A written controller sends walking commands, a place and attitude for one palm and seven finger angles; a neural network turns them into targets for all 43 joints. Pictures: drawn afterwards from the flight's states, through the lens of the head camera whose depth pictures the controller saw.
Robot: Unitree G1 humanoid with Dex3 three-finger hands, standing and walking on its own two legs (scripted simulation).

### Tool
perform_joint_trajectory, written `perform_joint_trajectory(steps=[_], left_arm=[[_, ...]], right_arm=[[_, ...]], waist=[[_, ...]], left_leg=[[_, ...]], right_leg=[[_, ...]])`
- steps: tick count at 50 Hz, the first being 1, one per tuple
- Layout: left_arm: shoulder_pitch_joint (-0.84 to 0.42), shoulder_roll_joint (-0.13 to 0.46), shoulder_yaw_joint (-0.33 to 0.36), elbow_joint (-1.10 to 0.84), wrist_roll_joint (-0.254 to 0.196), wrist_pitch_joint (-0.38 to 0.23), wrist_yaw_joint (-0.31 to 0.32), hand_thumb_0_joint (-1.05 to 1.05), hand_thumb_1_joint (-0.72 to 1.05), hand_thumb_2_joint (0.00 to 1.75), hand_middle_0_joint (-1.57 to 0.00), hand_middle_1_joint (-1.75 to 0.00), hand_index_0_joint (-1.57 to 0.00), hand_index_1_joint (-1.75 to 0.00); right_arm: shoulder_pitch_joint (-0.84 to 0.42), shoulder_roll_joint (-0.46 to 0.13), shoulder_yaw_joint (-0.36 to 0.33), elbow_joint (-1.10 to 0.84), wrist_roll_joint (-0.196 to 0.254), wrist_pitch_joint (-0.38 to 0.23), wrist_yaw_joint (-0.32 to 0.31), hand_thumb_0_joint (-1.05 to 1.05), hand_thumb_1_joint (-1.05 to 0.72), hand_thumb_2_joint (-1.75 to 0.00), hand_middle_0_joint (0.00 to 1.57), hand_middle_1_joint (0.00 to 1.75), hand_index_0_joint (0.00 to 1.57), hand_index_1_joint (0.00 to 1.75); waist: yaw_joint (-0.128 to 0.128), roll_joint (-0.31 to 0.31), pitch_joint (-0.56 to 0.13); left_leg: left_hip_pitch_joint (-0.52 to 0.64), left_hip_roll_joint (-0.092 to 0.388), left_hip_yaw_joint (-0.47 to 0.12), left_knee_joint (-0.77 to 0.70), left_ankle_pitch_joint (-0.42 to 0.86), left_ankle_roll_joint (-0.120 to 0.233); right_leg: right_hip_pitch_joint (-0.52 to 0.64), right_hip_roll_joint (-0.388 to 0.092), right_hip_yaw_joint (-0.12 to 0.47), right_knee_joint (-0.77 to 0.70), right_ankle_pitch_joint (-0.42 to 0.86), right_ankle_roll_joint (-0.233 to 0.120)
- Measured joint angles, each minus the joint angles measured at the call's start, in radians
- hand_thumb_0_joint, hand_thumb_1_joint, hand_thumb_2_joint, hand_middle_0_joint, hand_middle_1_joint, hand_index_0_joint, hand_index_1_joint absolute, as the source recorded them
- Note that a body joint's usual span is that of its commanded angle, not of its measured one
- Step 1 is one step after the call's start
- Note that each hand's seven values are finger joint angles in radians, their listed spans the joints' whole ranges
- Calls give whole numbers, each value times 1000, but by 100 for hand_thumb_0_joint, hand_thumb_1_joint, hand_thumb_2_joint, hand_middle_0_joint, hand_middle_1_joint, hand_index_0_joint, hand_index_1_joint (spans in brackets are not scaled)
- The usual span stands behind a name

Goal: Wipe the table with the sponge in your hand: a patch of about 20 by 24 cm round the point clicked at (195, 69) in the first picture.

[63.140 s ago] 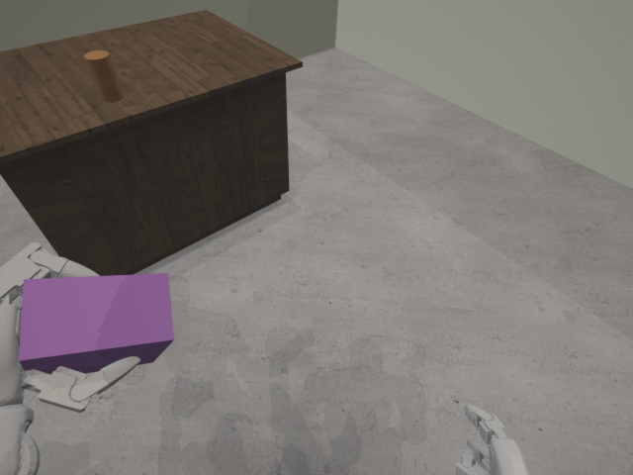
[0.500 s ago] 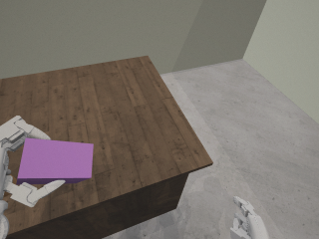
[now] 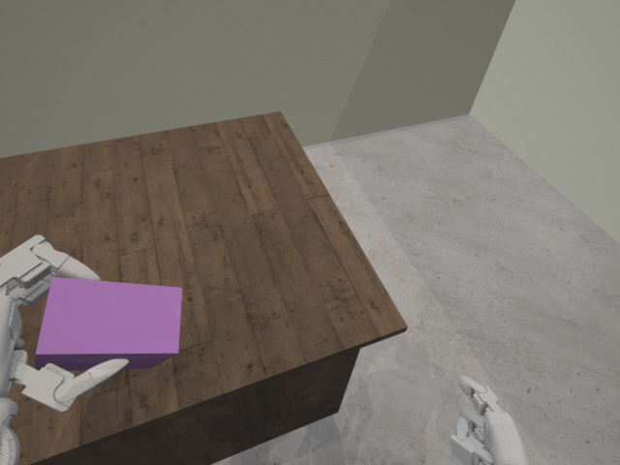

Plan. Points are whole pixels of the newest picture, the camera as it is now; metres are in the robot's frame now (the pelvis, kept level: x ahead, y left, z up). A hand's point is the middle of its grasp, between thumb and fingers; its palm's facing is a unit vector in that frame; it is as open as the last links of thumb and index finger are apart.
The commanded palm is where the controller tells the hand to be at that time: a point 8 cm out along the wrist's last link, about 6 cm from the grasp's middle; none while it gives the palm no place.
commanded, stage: look again from close up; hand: left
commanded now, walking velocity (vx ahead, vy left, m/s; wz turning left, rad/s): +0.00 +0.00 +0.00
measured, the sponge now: (127, 330) +0.22 +0.21 +0.12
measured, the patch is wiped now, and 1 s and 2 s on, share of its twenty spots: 0.00 0.00 0.00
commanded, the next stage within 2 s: shuffle to correct the standing spot in 0.26 s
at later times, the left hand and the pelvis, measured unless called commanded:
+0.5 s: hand (60, 326) +0.20 +0.25 +0.15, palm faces +0.33 -0.86 -0.40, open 10.3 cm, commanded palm +0.16 +0.29 +0.17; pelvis -0.01 +0.01 +0.00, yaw +0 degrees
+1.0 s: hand (137, 318) +0.21 +0.18 +0.16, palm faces +0.30 -0.87 -0.39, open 10.3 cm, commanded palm +0.16 +0.23 +0.17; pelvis +0.00 -0.05 +0.00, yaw -1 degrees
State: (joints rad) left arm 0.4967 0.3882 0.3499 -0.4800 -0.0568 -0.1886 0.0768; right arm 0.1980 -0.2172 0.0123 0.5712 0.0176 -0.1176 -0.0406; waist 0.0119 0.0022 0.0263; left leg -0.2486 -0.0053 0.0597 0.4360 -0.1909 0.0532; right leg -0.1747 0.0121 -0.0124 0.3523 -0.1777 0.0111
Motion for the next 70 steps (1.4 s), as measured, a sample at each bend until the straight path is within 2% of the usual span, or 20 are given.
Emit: perform_joint_trajectory(steps=[9,20,28,38,54,62,70], left_arm=[[-16,-16,-24,-5,4,20,4,-1,-56,105,-73,-136,-74,-136],[-10,-2,-8,-10,3,14,6,-1,-56,105,-73,-136,-74,-136],[-31,-6,-8,-8,5,21,5,-1,-56,105,-73,-136,-75,-136],[-39,-6,-7,-30,-2,31,3,-1,-56,105,-73,-136,-74,-136],[-8,-5,-15,-29,-41,84,8,-1,-56,105,-73,-136,-75,-136],[-3,-5,-24,-24,-54,105,11,-1,-56,105,-73,-136,-75,-136],[6,-7,-27,-29,-56,104,15,-1,-56,105,-73,-136,-75,-136]], right_arm=[[1,9,8,0,-1,3,-2,1,-90,-90,21,30,21,30],[8,15,9,-3,1,7,0,1,-90,-90,21,30,21,30],[15,32,14,1,0,6,-2,1,-90,-90,21,30,21,30],[3,46,14,-13,1,12,12,1,-90,-90,21,30,21,30],[4,2,-17,-6,19,49,-6,1,-90,-90,21,30,20,30],[7,-3,-18,2,26,68,-11,1,-90,-90,21,30,20,30],[-5,-3,-14,7,26,76,-11,2,-90,-90,21,30,20,30]], waist=[[7,-8,9],[2,-5,3],[14,-25,7],[4,-21,5],[-10,15,-26],[-18,23,-37],[-18,28,-27]], left_leg=[[4,-4,-1,1,0,4],[5,-12,6,-7,7,13],[13,-14,16,-27,21,7],[-3,20,11,-11,17,-21],[-20,87,-15,44,-23,-80],[-18,103,-31,63,-42,-91],[-4,105,-40,64,-46,-89]], right_leg=[[6,-4,-2,-2,1,3],[3,-12,6,-2,6,12],[-9,-15,15,13,5,10],[-23,19,12,18,7,-19],[-26,86,-9,41,-20,-83],[-18,103,-23,52,-38,-102],[3,106,-31,44,-41,-103]])
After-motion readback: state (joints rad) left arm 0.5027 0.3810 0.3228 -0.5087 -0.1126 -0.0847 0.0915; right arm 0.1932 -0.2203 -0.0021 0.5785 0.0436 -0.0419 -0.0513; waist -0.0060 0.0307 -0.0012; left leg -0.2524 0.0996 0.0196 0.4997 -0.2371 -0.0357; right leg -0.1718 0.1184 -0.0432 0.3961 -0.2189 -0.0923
